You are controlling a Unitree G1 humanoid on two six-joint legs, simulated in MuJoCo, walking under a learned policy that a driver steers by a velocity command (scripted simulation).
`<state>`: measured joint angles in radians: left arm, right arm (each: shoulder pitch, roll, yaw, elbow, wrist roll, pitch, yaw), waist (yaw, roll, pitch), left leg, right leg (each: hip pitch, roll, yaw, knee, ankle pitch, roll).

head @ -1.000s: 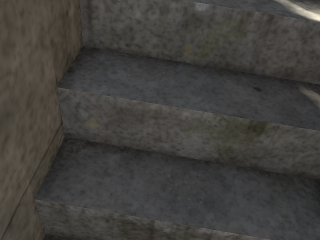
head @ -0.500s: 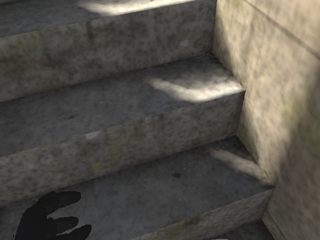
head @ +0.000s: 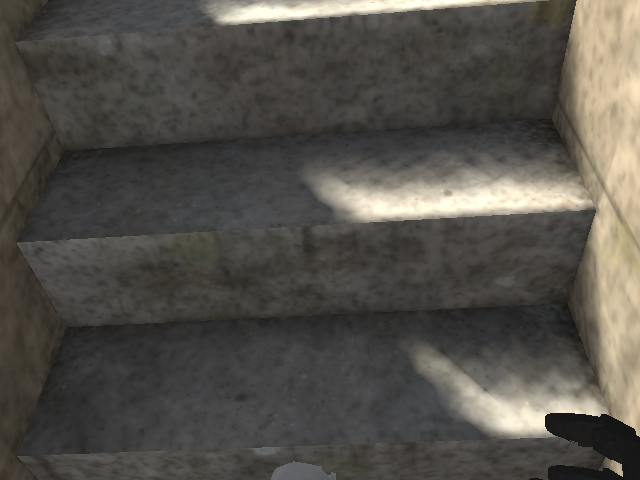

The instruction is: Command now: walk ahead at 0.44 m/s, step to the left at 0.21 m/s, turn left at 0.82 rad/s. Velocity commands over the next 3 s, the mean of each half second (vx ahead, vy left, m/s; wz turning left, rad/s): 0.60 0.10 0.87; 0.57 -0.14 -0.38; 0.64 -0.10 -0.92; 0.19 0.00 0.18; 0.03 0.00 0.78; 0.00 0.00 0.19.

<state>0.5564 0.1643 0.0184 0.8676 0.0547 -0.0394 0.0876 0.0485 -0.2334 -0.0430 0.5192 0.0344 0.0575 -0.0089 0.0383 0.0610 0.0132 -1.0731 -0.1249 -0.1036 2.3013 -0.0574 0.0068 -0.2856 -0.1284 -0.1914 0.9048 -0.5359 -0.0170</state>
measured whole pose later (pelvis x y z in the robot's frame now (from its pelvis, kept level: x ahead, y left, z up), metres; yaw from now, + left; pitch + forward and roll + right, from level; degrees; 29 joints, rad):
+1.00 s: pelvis +0.48 +0.16 +0.43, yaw +9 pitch +2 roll -3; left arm 0.49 0.29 0.04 0.99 -0.04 -0.01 -0.01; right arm -0.16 -0.17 0.06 0.57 -0.06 -0.12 -0.01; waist 0.12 -0.03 -0.04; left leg -1.13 0.03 -0.13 2.20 -0.42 0.03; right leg -0.42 0.24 0.21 0.74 -0.35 -0.16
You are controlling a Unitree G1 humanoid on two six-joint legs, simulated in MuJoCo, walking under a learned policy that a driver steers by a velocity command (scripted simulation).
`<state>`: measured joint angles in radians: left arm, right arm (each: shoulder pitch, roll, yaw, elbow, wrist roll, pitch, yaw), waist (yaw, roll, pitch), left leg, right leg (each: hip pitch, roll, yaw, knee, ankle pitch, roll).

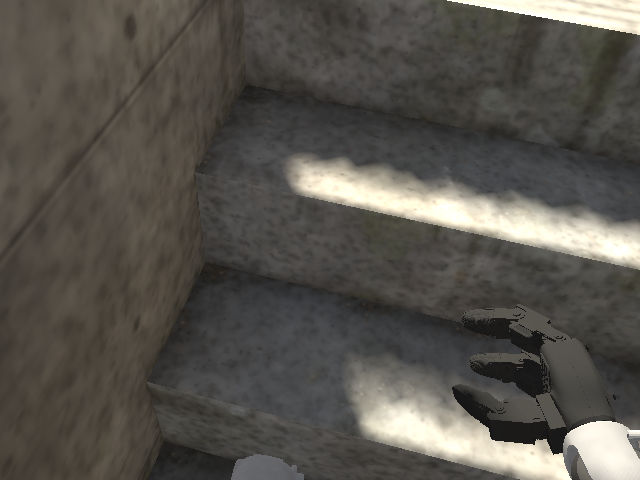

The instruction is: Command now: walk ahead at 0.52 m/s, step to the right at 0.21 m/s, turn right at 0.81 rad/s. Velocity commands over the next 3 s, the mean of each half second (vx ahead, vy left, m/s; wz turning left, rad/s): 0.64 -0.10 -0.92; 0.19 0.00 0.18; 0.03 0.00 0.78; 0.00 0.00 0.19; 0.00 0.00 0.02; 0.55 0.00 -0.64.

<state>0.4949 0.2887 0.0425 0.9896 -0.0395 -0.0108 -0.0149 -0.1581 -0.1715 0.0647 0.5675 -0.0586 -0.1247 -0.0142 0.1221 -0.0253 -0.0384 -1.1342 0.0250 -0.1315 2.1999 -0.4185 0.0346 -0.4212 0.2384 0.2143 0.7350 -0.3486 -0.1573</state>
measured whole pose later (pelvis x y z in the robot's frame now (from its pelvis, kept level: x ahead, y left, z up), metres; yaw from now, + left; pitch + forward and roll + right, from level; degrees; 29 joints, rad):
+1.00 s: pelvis +0.12 -0.04 +0.04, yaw -15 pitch +8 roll +5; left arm 0.45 0.19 0.02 0.83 0.04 0.07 0.12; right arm -0.03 -0.04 0.03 0.68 0.01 -0.02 0.00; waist 0.06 -0.07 -0.07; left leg -0.93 0.06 0.01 1.84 -0.58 -0.04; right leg -0.18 -0.13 -0.24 0.38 -0.33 -0.03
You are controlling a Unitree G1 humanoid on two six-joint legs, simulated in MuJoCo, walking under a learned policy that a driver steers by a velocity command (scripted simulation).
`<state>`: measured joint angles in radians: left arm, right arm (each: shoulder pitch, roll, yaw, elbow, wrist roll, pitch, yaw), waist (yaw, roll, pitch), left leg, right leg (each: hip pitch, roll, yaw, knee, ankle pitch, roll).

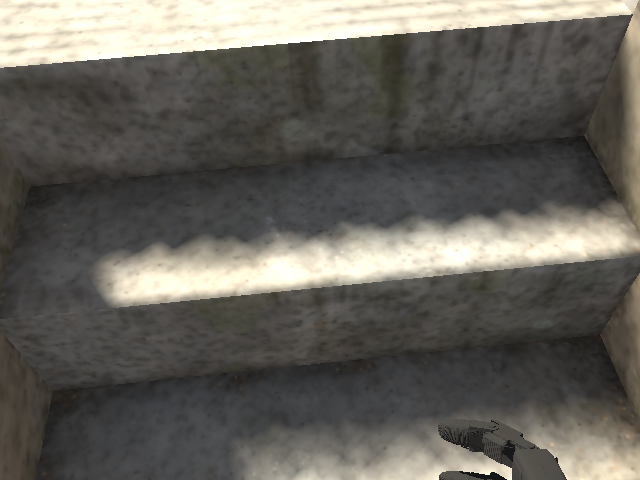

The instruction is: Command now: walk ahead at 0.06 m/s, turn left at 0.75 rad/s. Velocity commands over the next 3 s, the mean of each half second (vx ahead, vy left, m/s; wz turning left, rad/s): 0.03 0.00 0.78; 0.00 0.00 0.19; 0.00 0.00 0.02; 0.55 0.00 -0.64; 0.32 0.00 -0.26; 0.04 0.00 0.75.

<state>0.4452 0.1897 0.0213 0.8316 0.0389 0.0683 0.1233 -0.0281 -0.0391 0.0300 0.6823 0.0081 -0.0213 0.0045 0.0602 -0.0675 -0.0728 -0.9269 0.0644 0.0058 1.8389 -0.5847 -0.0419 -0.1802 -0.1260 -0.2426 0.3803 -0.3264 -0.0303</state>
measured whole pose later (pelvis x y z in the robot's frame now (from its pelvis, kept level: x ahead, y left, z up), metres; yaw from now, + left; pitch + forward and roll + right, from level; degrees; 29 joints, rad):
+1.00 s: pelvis +0.04 -0.13 +0.14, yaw +24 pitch -2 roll -3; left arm 0.43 0.10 -0.03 0.69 0.01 0.07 0.11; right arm 0.14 -0.23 -0.04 0.60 -0.01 0.10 -0.03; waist 0.07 0.09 -0.05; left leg -0.68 -0.01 -0.10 1.57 -0.28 -0.13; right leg -0.41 0.01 0.04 0.93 -0.52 0.01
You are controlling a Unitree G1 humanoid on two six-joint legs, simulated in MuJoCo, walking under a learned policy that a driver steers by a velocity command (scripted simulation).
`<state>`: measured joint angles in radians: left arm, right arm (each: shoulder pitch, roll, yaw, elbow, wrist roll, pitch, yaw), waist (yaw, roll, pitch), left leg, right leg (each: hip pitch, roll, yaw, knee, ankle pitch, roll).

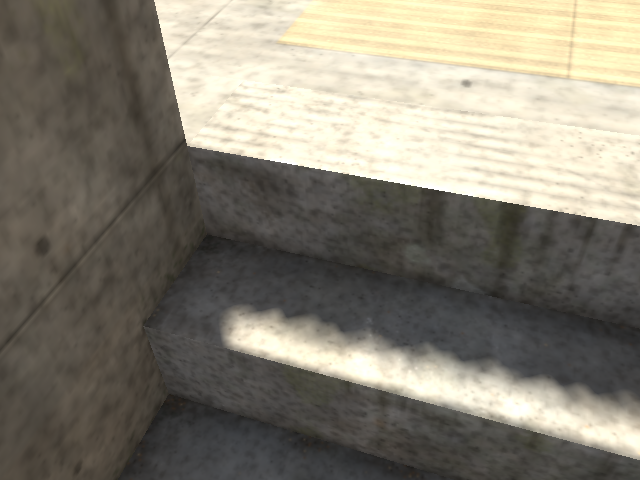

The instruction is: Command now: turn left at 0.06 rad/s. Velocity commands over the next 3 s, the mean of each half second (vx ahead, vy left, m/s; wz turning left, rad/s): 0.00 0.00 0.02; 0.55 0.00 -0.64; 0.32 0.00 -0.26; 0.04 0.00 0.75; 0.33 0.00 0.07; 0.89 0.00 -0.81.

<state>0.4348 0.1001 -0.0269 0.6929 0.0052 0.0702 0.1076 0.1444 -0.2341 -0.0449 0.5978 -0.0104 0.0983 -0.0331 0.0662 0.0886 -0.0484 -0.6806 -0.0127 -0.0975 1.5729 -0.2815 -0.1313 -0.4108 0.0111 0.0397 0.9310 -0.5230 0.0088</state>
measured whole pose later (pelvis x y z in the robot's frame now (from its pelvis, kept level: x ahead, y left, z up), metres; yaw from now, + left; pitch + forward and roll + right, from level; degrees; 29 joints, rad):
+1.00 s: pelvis -0.01 +0.09 -0.13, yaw -20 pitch +6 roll -6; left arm -0.06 0.05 -0.11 0.57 -0.06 0.01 0.00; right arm 0.44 -0.20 0.01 1.07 -0.02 -0.08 -0.04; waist -0.04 0.08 -0.08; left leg -0.01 0.12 0.37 0.11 -0.20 0.03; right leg -1.35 -0.10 -0.20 1.81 -0.27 -0.14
